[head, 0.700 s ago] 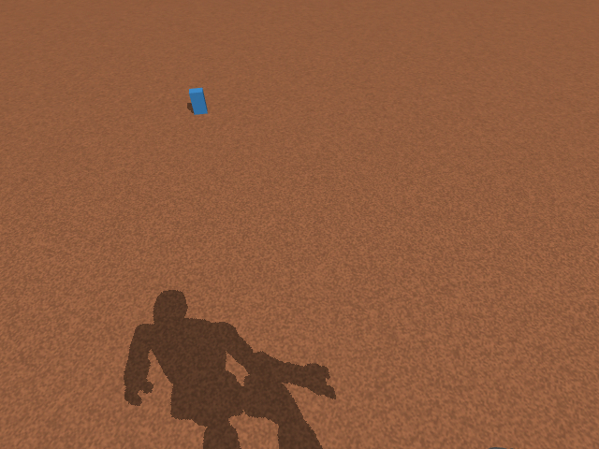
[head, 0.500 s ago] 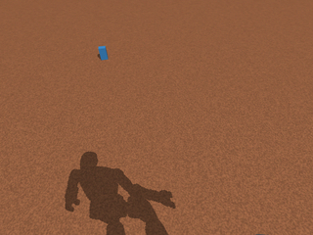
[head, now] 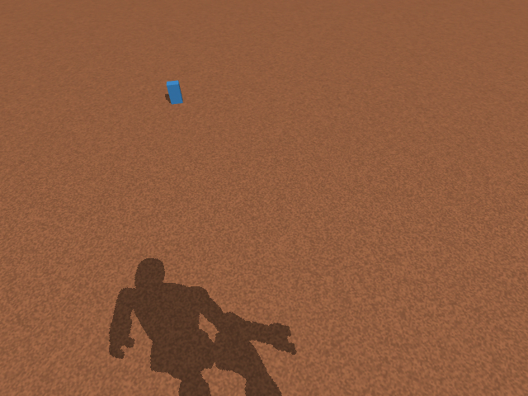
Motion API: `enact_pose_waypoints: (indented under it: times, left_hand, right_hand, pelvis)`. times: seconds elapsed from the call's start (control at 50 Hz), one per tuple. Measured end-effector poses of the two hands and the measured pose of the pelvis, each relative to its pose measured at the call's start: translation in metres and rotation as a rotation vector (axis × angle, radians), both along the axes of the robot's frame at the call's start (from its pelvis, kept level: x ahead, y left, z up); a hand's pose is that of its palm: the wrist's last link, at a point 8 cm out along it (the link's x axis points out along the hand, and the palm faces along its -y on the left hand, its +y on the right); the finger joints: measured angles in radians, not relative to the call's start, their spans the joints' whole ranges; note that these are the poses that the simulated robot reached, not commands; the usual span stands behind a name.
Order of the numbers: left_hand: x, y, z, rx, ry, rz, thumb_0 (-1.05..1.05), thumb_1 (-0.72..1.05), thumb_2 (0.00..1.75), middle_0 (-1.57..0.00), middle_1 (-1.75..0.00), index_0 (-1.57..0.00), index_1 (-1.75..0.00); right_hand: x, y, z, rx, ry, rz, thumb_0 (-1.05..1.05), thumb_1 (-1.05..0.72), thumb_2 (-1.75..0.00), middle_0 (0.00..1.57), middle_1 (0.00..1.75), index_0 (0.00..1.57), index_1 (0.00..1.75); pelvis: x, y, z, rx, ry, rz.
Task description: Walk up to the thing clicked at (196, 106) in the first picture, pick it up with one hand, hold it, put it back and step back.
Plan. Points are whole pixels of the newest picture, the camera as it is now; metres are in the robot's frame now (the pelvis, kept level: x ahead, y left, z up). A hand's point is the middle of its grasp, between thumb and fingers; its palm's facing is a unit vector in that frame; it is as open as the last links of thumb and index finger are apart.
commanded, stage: stand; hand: left
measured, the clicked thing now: (174, 92) +2.01 +0.58 -0.71
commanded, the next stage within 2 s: walk up in 0.42 s
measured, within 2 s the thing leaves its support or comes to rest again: neither
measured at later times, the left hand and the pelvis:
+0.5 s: hand out of the picture +0.07 +0.26 -0.15, palm faces +0.01 -0.94 -0.33, open 7.4 cm; pelvis +0.00 +0.00 +0.00, yaw +1 degrees
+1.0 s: hand (59, 340) +0.24 +0.39 -0.15, palm faces +0.03 -0.95 -0.32, open 7.4 cm; pelvis +0.17 +0.11 -0.01, yaw +6 degrees
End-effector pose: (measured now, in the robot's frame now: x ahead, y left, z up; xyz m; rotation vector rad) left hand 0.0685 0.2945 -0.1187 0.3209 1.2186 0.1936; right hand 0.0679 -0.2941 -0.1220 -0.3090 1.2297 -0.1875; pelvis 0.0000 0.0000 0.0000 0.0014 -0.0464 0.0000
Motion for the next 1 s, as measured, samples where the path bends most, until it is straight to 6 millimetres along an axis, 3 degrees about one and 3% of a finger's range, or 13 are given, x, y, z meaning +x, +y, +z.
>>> enact_pose_waypoints:
  times: [0.42,0.5,0.58,0.7,0.76,0.82,1.0]
  left_hand:
    - [-0.004,0.001,0.000,0.002,-0.005,-0.003,0.00,0.91,0.90,-0.20,-0.30,-0.20,-0.30]
    - [-0.005,0.009,0.005,-0.016,-0.056,0.014,0.00,0.91,0.90,-0.21,-0.30,-0.20,-0.30]
    - [-0.018,0.033,0.011,0.015,-0.090,0.062,0.00,0.91,0.90,-0.21,-0.30,-0.20,-0.30]
    - [-0.028,0.088,0.009,0.059,-0.017,0.112,0.00,0.90,0.90,-0.21,-0.30,-0.20,-0.30]
    - [-0.013,0.121,-0.003,0.066,-0.004,0.132,0.01,0.90,0.90,-0.21,-0.30,-0.20,-0.30]
    - [0.017,0.146,-0.018,0.074,0.013,0.116,0.01,0.91,0.90,-0.21,-0.30,-0.20,-0.30]
    - [0.163,0.145,0.003,-0.020,-0.114,0.017,0.01,0.91,0.90,-0.20,-0.29,-0.20,-0.30]
  right_hand:
    - [-0.004,-0.001,0.001,-0.003,-0.005,-0.003,0.01,-0.90,-0.90,0.20,0.30,0.20,0.30]
    - [-0.001,-0.007,0.003,0.015,-0.010,0.016,0.01,-0.90,-0.90,0.20,0.30,0.20,0.30]
    - [0.022,-0.010,0.010,-0.012,0.004,0.070,0.01,-0.90,-0.90,0.20,0.30,0.20,0.30]
    - [0.086,0.003,0.031,-0.046,-0.077,0.121,0.01,-0.90,-0.90,0.20,0.30,0.20,0.30]
    - [0.117,0.017,0.036,-0.086,-0.121,0.133,0.01,-0.90,-0.90,0.20,0.30,0.20,0.30]
    - [0.135,0.030,0.031,-0.126,-0.170,0.111,0.01,-0.90,-0.90,0.20,0.30,0.20,0.30]
    - [0.141,0.074,0.025,-0.066,-0.029,0.042,0.01,-0.90,-0.90,0.20,0.30,0.20,0.30]
  pelvis:
    - [-0.003,0.000,0.000,0.000,-0.005,0.000]
    - [0.001,0.001,-0.002,-0.012,0.022,0.026]
    - [0.009,0.010,-0.003,-0.015,0.031,0.057]
    - [0.041,0.038,-0.006,-0.021,0.021,0.094]
    - [0.066,0.061,-0.017,-0.027,0.022,0.111]
    - [0.088,0.082,-0.030,0.010,0.017,0.105]
    - [0.169,0.107,-0.008,0.027,0.006,0.108]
